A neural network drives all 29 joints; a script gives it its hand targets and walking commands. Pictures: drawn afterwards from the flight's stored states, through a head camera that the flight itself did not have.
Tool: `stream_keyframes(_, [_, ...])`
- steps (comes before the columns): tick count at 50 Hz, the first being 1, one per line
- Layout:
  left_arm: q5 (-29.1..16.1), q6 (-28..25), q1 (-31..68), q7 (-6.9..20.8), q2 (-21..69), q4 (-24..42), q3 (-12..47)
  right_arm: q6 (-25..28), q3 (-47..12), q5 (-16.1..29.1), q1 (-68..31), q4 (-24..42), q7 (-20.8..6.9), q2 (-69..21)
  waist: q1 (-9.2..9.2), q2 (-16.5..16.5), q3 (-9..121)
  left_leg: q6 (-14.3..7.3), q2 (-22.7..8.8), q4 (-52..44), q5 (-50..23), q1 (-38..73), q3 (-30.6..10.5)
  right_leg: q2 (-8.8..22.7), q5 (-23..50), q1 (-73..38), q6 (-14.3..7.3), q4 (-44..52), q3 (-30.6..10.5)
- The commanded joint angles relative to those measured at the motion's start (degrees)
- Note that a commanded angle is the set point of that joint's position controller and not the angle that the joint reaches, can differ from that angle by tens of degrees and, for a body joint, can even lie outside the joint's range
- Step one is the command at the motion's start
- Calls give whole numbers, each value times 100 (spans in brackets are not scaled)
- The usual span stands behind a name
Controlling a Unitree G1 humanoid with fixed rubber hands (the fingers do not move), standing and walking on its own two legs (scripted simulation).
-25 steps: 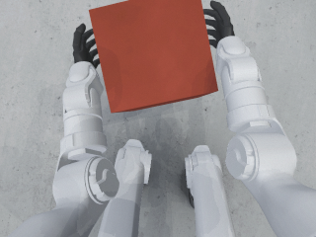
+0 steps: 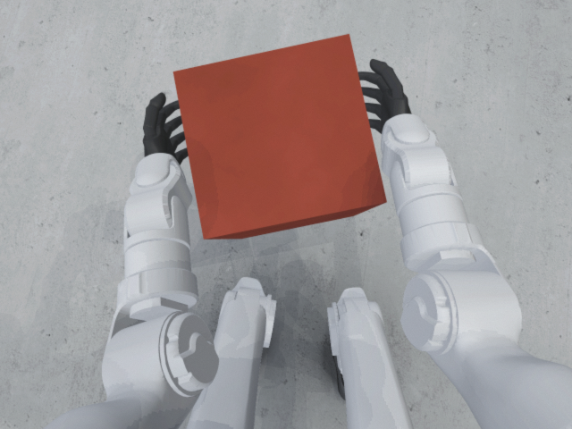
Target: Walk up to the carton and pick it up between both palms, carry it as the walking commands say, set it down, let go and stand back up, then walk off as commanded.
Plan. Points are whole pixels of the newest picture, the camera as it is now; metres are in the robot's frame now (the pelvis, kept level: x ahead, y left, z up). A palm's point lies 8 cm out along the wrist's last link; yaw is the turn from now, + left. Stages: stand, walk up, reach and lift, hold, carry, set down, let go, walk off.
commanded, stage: reach and lift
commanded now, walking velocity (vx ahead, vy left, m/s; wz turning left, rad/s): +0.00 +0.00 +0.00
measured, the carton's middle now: (282, 159) +0.48 +0.05 -0.14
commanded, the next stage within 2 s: none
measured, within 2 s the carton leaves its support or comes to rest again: neither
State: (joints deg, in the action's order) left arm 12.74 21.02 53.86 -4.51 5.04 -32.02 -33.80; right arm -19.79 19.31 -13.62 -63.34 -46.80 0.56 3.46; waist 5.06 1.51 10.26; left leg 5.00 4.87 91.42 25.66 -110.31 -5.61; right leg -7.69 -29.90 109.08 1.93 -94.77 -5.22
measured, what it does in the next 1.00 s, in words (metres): rises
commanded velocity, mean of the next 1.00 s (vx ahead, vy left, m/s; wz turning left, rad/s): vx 0.00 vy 0.00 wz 0.00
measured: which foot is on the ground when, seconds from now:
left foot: down 0.00-1.00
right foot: down 0.00-1.00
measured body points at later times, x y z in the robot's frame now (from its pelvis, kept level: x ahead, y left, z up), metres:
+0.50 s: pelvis +0.02 +0.00 +0.06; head +0.24 +0.00 +0.45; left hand +0.45 +0.20 +0.00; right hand +0.51 -0.10 +0.00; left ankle +0.11 +0.14 -0.50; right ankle +0.08 -0.12 -0.50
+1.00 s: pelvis +0.04 +0.00 +0.13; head +0.22 +0.00 +0.54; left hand +0.42 +0.20 +0.07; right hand +0.48 -0.10 +0.07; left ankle +0.11 +0.14 -0.50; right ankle +0.08 -0.12 -0.50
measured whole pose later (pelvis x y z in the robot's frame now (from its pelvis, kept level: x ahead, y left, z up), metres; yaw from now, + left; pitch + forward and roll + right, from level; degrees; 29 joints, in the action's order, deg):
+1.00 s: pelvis +0.04 +0.00 +0.13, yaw -1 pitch +34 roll +1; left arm 14.1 19.7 35.7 -3.1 10.1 -26.5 -30.5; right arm -17.6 19.4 -14.7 -43.6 -40.1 -0.6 -2.9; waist 5.8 1.8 11.6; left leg 3.7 3.8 64.8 21.0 -77.8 -6.9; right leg -7.0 -24.4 76.6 0.8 -67.3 -7.1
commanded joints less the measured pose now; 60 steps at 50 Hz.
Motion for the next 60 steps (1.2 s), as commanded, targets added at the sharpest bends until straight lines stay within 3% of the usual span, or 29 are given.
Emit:
stream_keyframes(1, [-868, -72, 3999, 1516, 5107, -186, 3280, 196, -2208, 761, -3026, 30, -1209, -5724, 189, 374, 5785, -126, 423, -754, -1440, 3671, 1205, -288, 1286, -3089, -95, 1282, 807])
stream_keyframes(60, [-598, -78, 1167, 1804, 5962, 245, 4032, 313, -2792, 527, -480, 745, -1459, -6421, 215, 185, 3992, -259, 219, -3817, -2403, 6852, 705, -88, 2232, -6221, -212, 4307, 308])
